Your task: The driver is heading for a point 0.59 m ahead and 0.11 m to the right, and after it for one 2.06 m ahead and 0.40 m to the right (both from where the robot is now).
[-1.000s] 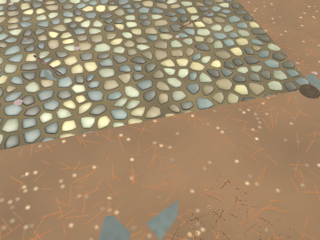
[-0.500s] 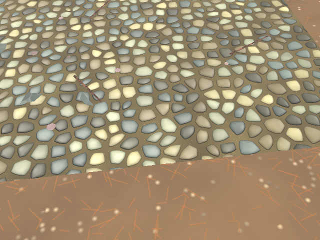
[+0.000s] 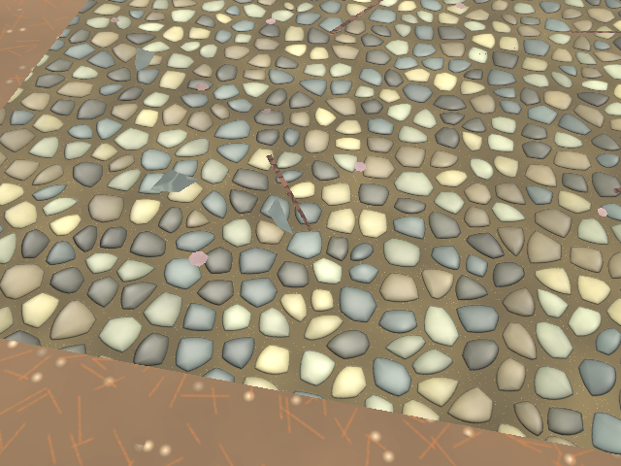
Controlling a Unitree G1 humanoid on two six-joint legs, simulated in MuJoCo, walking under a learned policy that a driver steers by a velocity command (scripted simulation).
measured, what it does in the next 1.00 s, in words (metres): walks ahead, turning right: right foot, then left foot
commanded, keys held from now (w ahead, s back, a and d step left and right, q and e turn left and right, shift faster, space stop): w+q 0.04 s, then w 0.08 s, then w+e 0.50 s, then e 0.38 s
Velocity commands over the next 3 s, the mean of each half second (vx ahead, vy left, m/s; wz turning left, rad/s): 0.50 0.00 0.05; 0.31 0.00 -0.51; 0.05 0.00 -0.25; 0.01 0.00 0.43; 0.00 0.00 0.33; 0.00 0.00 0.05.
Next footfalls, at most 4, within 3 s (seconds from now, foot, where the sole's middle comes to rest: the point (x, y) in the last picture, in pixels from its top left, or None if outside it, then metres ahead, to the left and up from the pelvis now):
0.34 right None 0.37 -0.11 -0.78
0.84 left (303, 378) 0.65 0.02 -0.78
1.30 right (386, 443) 0.51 -0.16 -0.78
1.72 left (292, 434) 0.53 0.04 -0.78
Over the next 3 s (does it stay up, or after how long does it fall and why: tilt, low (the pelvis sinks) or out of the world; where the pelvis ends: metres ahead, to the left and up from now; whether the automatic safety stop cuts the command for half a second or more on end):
stays up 0.47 -0.04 0.00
